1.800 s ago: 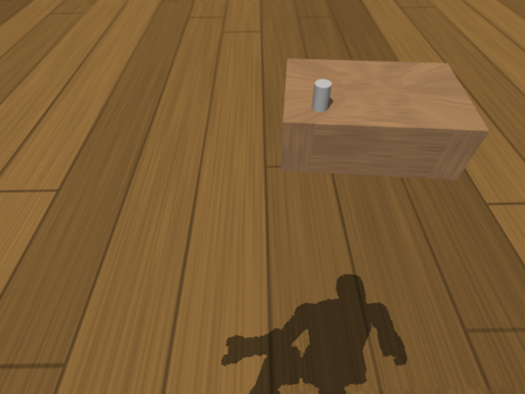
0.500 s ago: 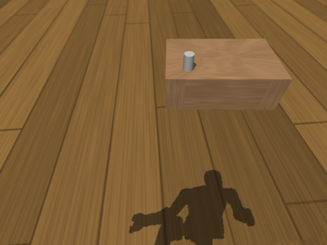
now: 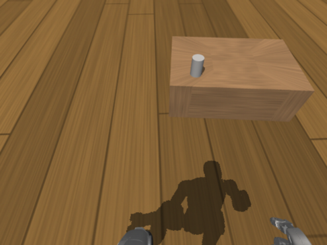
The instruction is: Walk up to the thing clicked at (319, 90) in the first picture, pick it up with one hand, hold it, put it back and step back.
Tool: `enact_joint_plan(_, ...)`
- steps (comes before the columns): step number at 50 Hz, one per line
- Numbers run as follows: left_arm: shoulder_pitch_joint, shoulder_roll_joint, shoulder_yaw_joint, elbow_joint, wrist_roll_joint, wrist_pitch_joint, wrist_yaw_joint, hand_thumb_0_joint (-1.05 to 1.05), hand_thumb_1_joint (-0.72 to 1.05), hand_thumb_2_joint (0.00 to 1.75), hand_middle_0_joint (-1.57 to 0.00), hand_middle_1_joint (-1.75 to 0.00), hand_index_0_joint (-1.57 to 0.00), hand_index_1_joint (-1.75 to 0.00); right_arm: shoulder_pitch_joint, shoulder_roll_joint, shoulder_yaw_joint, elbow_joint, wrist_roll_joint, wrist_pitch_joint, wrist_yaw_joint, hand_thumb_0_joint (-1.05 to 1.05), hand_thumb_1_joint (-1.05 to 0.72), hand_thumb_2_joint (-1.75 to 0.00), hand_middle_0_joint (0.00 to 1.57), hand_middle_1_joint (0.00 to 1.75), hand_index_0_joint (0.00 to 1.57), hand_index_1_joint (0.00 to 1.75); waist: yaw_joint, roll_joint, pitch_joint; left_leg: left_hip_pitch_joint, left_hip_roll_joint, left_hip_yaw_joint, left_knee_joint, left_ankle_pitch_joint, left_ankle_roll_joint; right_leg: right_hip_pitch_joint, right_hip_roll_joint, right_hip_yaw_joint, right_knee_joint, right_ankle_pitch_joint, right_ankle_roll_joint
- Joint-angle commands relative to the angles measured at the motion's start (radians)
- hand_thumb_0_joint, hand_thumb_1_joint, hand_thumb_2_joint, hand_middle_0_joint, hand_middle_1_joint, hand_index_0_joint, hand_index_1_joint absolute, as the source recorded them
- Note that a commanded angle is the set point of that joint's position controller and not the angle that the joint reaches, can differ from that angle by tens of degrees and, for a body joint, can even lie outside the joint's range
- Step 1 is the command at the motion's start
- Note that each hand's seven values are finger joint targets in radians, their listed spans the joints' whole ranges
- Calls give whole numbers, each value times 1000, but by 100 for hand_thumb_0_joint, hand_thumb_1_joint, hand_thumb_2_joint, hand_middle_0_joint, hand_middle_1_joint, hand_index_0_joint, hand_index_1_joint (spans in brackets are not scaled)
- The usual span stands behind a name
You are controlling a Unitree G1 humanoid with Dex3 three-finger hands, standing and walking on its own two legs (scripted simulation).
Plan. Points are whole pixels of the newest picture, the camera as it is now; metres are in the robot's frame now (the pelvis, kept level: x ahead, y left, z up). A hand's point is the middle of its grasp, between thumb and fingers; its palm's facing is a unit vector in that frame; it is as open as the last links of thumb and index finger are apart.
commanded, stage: walk up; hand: right
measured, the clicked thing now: (197, 66) +1.22 -0.17 -0.35
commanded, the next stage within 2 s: none
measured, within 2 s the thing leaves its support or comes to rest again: neither
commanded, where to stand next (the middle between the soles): +0.78 +0.09 m, yaw -5 degrees
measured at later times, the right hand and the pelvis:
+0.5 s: hand (271, 213) +0.23 -0.29 -0.15, palm faces +0.02 +0.95 -0.31, open 7.4 cm; pelvis +0.21 -0.02 +0.00, yaw -3 degrees
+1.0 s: hand (237, 138) +0.47 -0.22 -0.11, palm faces +0.02 +0.92 -0.39, open 7.4 cm; pelvis +0.41 +0.06 +0.01, yaw -2 degrees
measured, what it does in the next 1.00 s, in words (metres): walks ahead: right foot, then left foot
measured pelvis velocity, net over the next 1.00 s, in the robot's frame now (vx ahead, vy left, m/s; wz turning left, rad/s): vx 0.41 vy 0.06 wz -0.03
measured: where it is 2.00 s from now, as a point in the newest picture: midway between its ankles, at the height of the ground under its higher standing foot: (154, 156)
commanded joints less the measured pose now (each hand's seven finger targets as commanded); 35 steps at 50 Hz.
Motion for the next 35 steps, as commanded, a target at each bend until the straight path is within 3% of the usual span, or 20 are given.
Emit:
enact_joint_plan(1, 31, 212, 53, -121, -20, -26, 36, 0, 90, 90, -20, -30, -20, -30, 299, -376, -126, -56, 31, -33, -47, 0, -90, -90, 20, 30, 20, 30, -170, 216, -330, 655, 379, -741, -326, -378, 264, -648, 105, 156, 751, -43, -77)
enact_joint_plan(2, -9, 249, 43, -105, -15, -26, 34, 0, 90, 90, -20, -30, -20, -30, 221, -329, -117, -69, 51, -31, -53, 0, -90, -90, 20, 30, 20, 30, -133, 91, -227, 515, 349, -596, -345, -414, 230, -648, 43, 203, 780, 54, -81)
enact_joint_plan(3, 10, 238, 46, -99, -20, -28, 25, 0, 90, 90, -20, -30, -20, -30, 147, -295, -94, -95, 50, -32, -55, 0, -90, -90, 20, 30, 20, 30, -89, 90, -140, 391, 313, -469, -352, -393, 200, -631, 10, 195, 750, 111, -78)
enact_joint_plan(4, 41, 237, 49, -81, -20, -27, 18, 0, 90, 90, -20, -30, -20, -30, 100, -265, -78, -106, 47, -36, -60, 0, -90, -90, 20, 30, 20, 30, -62, 96, -89, 321, 278, -381, -359, -345, 174, -618, -25, 161, 668, 143, -68)
enact_joint_plan(6, 73, 219, 54, -54, -9, -16, 5, 0, 90, 90, -20, -30, -20, -30, 96, -234, -58, -106, 41, -54, -57, 0, -90, -90, 20, 30, 20, 30, -41, 110, -55, 196, 223, -238, -376, -205, 155, -523, -45, 136, 558, 171, -43)
enact_joint_plan(9, 6, 193, 59, -79, 3, -12, -14, 0, 90, 90, -20, -30, -20, -30, 124, -246, -59, -115, 26, -66, -52, 0, -90, -90, 20, 30, 20, 30, -51, 129, -42, 213, 223, -184, -382, -202, 203, -543, -72, 77, 350, 168, -8)
enact_joint_plan(11, -58, 188, 62, -102, 11, -15, -23, 0, 90, 90, -20, -30, -20, -30, 137, -265, -65, -124, 21, -69, -47, 0, -90, -90, 20, 30, 20, 30, -68, 139, -33, 212, 243, -184, -387, -243, 218, -545, -88, 51, 238, 194, -11)
enact_joint_plan(14, -77, 186, 71, -99, 9, -19, -31, 0, 90, 90, -20, -30, -20, -30, 120, -268, -59, -143, 20, -65, -40, 0, -90, -90, 20, 30, 20, 30, -57, 131, -37, 153, 203, -140, -371, -317, 181, -451, -61, 22, 112, 321, -20)
enact_joint_plan(16, -91, 183, 77, -91, 11, -22, -31, 0, 90, 90, -20, -30, -20, -30, 118, -264, -56, -145, 23, -56, -37, 0, -90, -90, 20, 30, 20, 30, -52, 110, -52, 152, 180, -108, -312, -291, 159, -395, -31, -9, 62, 360, -25)
enact_joint_plan(18, -53, 187, 82, -72, 14, -28, -26, 0, 90, 90, -20, -30, -20, -30, 110, -256, -50, -152, 25, -45, -38, 0, -90, -90, 20, 30, 20, 30, -17, 61, -69, 88, 159, -71, -201, -284, 137, -250, 0, -42, 2, 377, -32)
enact_joint_plan(19, -1, 207, 92, -58, 17, -33, -18, 0, 90, 90, -20, -30, -20, -30, 113, -232, -37, -155, 23, -42, -39, 0, -90, -90, 20, 30, 20, 30, 17, 15, -102, 41, 127, -35, -86, -229, 113, -135, 15, -42, -9, 329, -46)
enact_joint_plan(20, 83, 248, 109, -40, 19, -41, -6, 0, 90, 90, -20, -30, -20, -30, 147, -189, -20, -158, 23, -42, -40, 0, -90, -90, 20, 30, 20, 30, 61, -116, -154, -48, 69, 14, 144, -195, 76, 19, -26, 61, -79, 194, -73)
enact_joint_plan(21, 162, 353, 137, -49, 23, -52, 11, 0, 90, 90, -20, -30, -20, -30, 196, -129, 3, -173, 25, -42, -41, 0, -90, -90, 20, 30, 20, 30, 78, -332, -210, -226, -57, 62, 468, -410, 12, 131, -313, 535, -244, 9, -167)
enact_joint_plan(22, 132, 377, 126, -53, 8, -46, 12, 0, 90, 90, -20, -30, -20, -30, 167, -232, -22, -154, 21, -29, -51, 0, -90, -90, 20, 30, 20, 30, 68, -204, -167, -266, -37, -75, 560, -460, -2, 32, -422, 766, -319, -114, -284)
enact_joint_plan(23, 77, 357, 119, -78, -1, -42, 14, 0, 90, 90, -20, -30, -20, -30, 151, -268, -32, -135, 25, -25, -58, 0, -90, -90, 20, 30, 20, 30, 49, -109, -123, -274, 0, -144, 597, -416, -7, -37, -417, 717, -325, -120, -306)
enact_joint_plan(24, 22, 337, 114, -90, -5, -42, 17, 0, 90, 90, -20, -30, -20, -30, 157, -260, -33, -116, 33, -24, -59, 0, -90, -90, 20, 30, 20, 30, 33, -80, -86, -269, 30, -166, 602, -346, -11, -87, -373, 589, -318, -57, -284)
enact_joint_plan(26, -30, 291, 99, -99, -4, -40, 20, 0, 90, 90, -20, -30, -20, -30, 206, -253, -32, -78, 33, -20, -54, 0, -90, -90, 20, 30, 20, 30, -13, -111, -66, -193, 56, -161, 509, -283, -17, -187, -290, 398, -315, 19, -229)
enact_joint_plan(28, -55, 283, 94, -109, 4, -45, 16, 0, 90, 90, -20, -30, -20, -30, 240, -243, -38, -55, 23, -12, -41, 0, -90, -90, 20, 30, 20, 30, -31, -147, -64, -136, 62, -125, 441, -233, -38, -254, -248, 273, -316, 92, -223)
enact_joint_plan(33, -61, 312, 108, -126, 14, -53, 11, 0, 90, 90, -20, -30, -20, -30, 147, -221, -43, -83, 12, -13, -15, 0, -90, -90, 20, 30, 20, 30, -16, -159, -59, -73, 88, -72, 191, -169, -46, -299, -252, 190, -311, 54, -225)
enact_joint_plan(35, -47, 314, 104, -120, 13, -51, 8, 0, 90, 90, -20, -30, -20, -30, 100, -217, -47, -92, 12, -19, -9, 0, -90, -90, 20, 30, 20, 30, -4, -134, -55, -34, 68, -31, 127, -136, -43, -310, -236, 157, -298, 44, -211)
